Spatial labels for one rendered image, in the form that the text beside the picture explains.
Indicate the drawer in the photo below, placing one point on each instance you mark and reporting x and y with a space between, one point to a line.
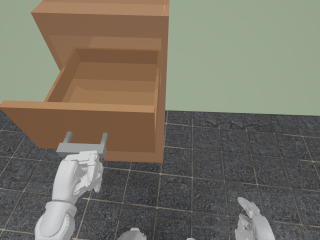
98 90

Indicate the robot left hand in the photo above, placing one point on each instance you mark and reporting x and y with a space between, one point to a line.
85 167

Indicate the left robot shin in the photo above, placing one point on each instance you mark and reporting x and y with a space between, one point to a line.
135 229

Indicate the handle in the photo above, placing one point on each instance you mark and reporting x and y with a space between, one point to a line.
66 148

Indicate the left robot forearm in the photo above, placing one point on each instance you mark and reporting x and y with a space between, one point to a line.
57 223

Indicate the robot left thigh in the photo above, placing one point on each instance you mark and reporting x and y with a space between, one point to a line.
132 235

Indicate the robot right hand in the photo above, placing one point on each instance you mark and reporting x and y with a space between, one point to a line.
258 228

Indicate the cabinet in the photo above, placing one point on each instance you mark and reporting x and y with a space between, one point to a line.
115 24

